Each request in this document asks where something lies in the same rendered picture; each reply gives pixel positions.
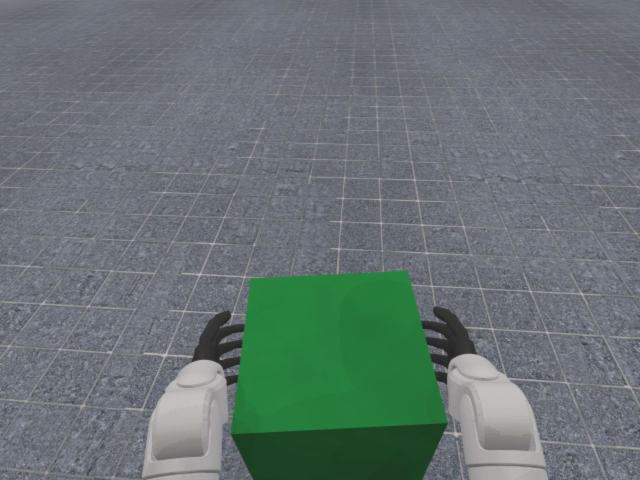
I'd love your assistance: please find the left robot forearm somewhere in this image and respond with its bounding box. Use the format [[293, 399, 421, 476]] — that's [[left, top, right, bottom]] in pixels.
[[142, 360, 228, 480]]

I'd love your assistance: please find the right robot hand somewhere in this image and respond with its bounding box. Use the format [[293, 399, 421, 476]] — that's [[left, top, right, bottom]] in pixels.
[[421, 306, 477, 384]]

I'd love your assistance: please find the left robot hand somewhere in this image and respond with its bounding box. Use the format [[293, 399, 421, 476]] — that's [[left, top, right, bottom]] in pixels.
[[191, 310, 245, 386]]

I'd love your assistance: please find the right robot forearm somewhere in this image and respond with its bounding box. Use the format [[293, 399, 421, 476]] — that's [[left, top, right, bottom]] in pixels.
[[447, 354, 548, 480]]

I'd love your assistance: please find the carton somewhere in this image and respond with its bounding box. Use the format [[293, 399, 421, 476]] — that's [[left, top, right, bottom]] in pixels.
[[231, 271, 448, 480]]

